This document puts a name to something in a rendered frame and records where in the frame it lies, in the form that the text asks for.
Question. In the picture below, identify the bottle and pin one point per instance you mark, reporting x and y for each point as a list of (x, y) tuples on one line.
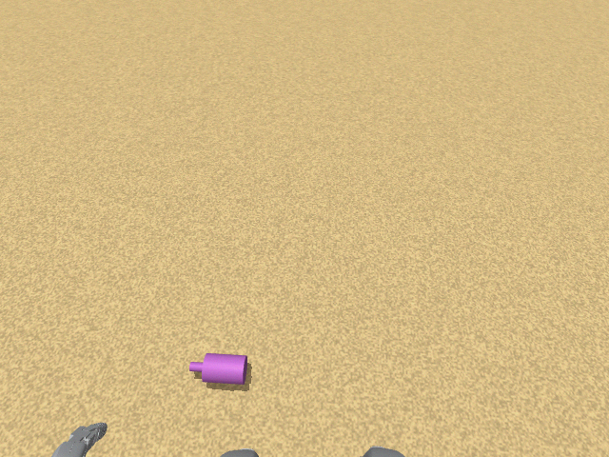
[(222, 368)]

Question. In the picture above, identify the left robot hand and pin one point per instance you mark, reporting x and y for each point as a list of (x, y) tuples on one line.
[(81, 440)]

